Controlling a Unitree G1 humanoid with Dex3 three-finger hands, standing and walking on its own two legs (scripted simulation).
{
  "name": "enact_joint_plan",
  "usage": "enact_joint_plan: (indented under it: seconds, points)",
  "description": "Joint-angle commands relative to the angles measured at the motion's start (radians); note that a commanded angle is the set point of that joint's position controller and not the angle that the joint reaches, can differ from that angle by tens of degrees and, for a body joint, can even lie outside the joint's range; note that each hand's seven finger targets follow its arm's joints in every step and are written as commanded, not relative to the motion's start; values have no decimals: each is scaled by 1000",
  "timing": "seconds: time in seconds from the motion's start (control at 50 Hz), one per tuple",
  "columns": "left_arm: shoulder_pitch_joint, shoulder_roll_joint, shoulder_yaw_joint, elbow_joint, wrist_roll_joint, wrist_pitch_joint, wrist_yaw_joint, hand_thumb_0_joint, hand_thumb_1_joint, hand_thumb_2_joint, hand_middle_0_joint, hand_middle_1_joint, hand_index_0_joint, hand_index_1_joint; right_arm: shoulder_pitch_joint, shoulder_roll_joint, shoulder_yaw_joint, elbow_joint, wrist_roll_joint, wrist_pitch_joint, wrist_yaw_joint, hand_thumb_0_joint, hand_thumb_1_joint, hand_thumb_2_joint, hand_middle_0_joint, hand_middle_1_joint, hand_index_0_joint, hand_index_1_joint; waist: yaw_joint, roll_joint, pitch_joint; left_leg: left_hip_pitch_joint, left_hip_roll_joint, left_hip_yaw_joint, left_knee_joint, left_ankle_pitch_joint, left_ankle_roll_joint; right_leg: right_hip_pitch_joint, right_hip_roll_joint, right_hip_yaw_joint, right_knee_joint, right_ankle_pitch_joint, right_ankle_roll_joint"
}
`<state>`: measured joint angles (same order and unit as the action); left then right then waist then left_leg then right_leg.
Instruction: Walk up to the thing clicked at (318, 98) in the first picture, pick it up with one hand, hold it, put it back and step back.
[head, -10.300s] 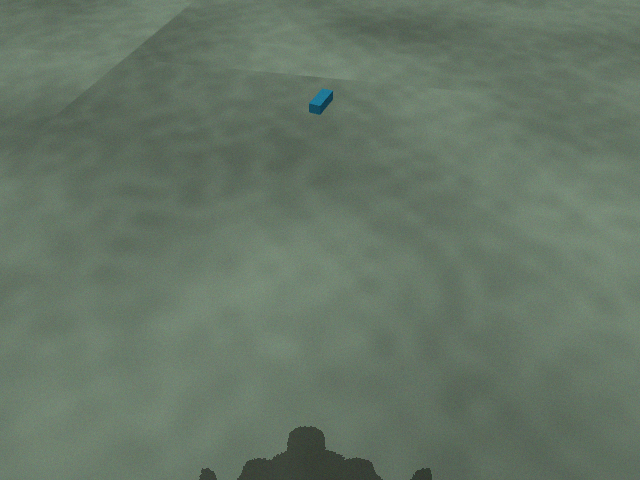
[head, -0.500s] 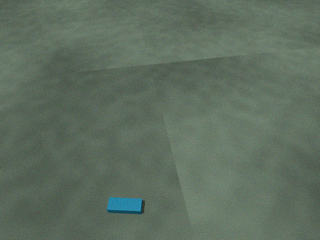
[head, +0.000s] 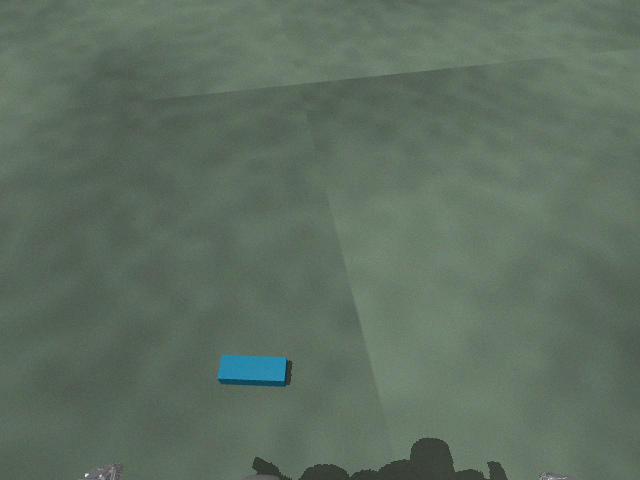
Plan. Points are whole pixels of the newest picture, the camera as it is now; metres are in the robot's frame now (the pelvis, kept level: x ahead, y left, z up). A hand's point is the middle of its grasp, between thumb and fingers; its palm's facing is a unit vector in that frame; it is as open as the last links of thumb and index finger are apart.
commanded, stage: walk up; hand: left
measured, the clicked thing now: (253, 370) +0.47 +0.23 -0.74
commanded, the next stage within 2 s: stand in 1.88 s
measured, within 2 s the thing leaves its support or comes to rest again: neither
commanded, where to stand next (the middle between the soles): +0.07 +0.05 m, yaw -2 degrees
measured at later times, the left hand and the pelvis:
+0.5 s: hand out of the picture +0.00 +0.32 -0.17, palm faces -0.08 -0.92 -0.37, open 7.4 cm; pelvis -0.10 +0.05 -0.01, yaw -4 degrees
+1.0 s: hand out of the picture -0.11 +0.29 -0.16, palm faces +0.00 -0.92 -0.38, open 7.4 cm; pelvis -0.25 +0.03 -0.02, yaw +0 degrees
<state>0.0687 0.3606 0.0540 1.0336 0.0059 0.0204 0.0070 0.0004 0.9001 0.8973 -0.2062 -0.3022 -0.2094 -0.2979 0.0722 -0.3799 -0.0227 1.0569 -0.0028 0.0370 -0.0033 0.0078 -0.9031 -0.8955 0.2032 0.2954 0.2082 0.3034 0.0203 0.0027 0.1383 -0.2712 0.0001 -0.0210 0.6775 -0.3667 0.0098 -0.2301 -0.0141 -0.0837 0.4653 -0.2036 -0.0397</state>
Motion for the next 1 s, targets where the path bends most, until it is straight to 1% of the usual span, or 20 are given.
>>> enact_joint_plan:
  seconds: [0.0,0.08,0.12,0.14,0.16,0.18,0.24,0.42,0.5,0.56,0.58,0.6,0.62,0.64,0.7,0.86,0.92,0.94,0.96,0.98]
  points:
    - [-81,271,65,-150,20,-11,26,0,900,900,-200,-300,-200,-300,96,-184,-55,-87,0,18,-3,0,-900,-900,200,300,200,300,-31,-142,-168,-18,11,-79,314,-196,27,-36,-357,262,-51,470,-225]
    - [-49,267,63,-187,24,6,24,0,900,900,-200,-300,-200,-300,136,-184,-60,-105,-13,1,-6,0,-900,-900,200,300,200,300,-18,-158,-214,-45,16,-6,8,-70,6,91,-270,217,75,435,-145]
    - [-47,257,62,-203,5,27,16,0,900,900,-200,-300,-200,-300,174,-184,-70,-94,-29,-11,-10,0,-900,-900,200,300,200,300,-42,-91,-207,48,5,38,-266,230,-3,52,-198,158,189,309,-83]
    - [-13,201,50,-221,-3,36,13,0,900,900,-200,-300,-200,-300,141,-259,-92,-113,-51,-15,-15,0,-900,-900,200,300,200,300,-18,89,-183,79,166,-193,-326,455,40,-72,-77,105,320,101,-20]
    - [-12,171,48,-238,-8,42,20,0,900,900,-200,-300,-200,-300,90,-361,-110,-149,-53,-16,-11,0,-900,-900,200,300,200,300,-20,257,-176,94,340,-419,-358,650,164,-226,114,112,493,-409,20]
    - [-45,215,66,-223,9,49,33,0,900,900,-200,-300,-200,-300,92,-395,-121,-166,-41,-19,-11,0,-900,-900,200,300,200,300,-69,251,-181,-20,412,-522,-384,602,260,-167,134,251,673,-515,29]
    - [53,206,65,-186,-10,51,34,0,900,900,-200,-300,-200,-300,-35,-262,-89,-194,-43,-26,-34,0,-900,-900,200,300,200,300,39,110,-158,146,258,-218,-248,692,183,-317,119,304,824,-323,24]
    - [46,192,69,-256,9,36,20,0,900,900,-200,-300,-200,-300,104,-245,-101,-224,-23,-25,-49,0,-900,-900,200,300,200,300,-63,128,-190,309,285,-189,-181,697,231,-259,66,217,518,-320,85]
    - [122,196,74,-231,14,30,7,0,900,900,-200,-300,-200,-300,53,-272,-101,-260,-25,-15,-37,0,-900,-900,200,300,200,300,-41,169,-225,183,283,-183,-187,510,208,-85,35,123,303,-277,62]
    - [256,188,83,-182,23,25,-1,0,900,900,-200,-300,-200,-300,-20,-283,-105,-284,-17,-4,-28,0,-900,-900,200,300,200,300,32,170,-241,54,269,-155,-132,383,147,76,14,82,30,-70,9]
    - [257,222,92,-185,34,17,0,0,900,900,-200,-300,-200,-300,-23,-247,-93,-289,-11,-2,-25,0,-900,-900,200,300,200,300,38,82,-211,-42,213,-118,-70,292,88,94,-47,184,-33,-39,-15]
    - [207,308,115,-216,38,12,-4,0,900,900,-200,-300,-200,-300,-20,-187,-81,-306,-3,-1,-26,0,-900,-900,200,300,200,300,16,-149,-153,-219,32,-41,94,38,14,84,-209,449,-82,30,-99]
    - [138,394,128,-256,37,14,-4,0,900,900,-200,-300,-200,-300,-52,-183,-82,-305,0,4,-43,0,-900,-900,200,300,200,300,59,-327,-108,-199,-91,-39,375,-280,-15,-121,-389,633,-176,84,-265]
    - [85,367,120,-289,37,7,0,0,900,900,-200,-300,-200,-300,-22,-209,-91,-286,-1,7,-46,0,-900,-900,200,300,200,300,30,-255,-68,-180,-75,-142,524,-284,-20,-202,-406,632,-179,116,-280]
    - [-8,250,94,-319,30,8,15,0,900,900,-200,-300,-200,-300,78,-199,-75,-248,11,-7,-44,0,-900,-900,200,300,200,300,-38,-140,-92,-191,-111,-134,548,-130,-18,-87,-196,283,-30,336,-146]
    - [123,240,92,-350,32,20,26,0,900,900,-200,-300,-200,-300,107,-179,-73,-270,-20,-34,-41,0,-900,-900,200,300,200,300,41,-179,-207,-144,-32,-5,54,-139,-26,217,-238,292,108,478,-171]
    - [77,249,81,-360,18,34,11,0,900,900,-200,-300,-200,-300,199,-192,-85,-222,-26,-39,-36,0,-900,-900,200,300,200,300,-22,-124,-212,68,-33,39,-267,131,8,49,-193,261,166,202,-97]
    - [101,216,67,-360,18,35,6,0,900,900,-200,-300,-200,-300,185,-244,-99,-227,-40,-42,-34,0,-900,-900,200,300,200,300,-11,-4,-198,144,101,-178,-306,105,65,-123,-128,236,243,18,-42]
    - [52,199,66,-372,9,29,8,0,900,900,-200,-300,-200,-300,123,-354,-117,-247,-36,-40,-24,0,-900,-900,200,300,200,300,-20,218,-169,54,342,-464,-367,145,214,-229,56,82,404,-299,14]
    - [-18,237,90,-364,25,31,16,0,900,900,-200,-300,-200,-300,94,-383,-127,-263,-40,-44,-25,0,-900,-900,200,300,200,300,-70,214,-126,-114,443,-576,-407,194,318,-170,58,210,642,-443,29]
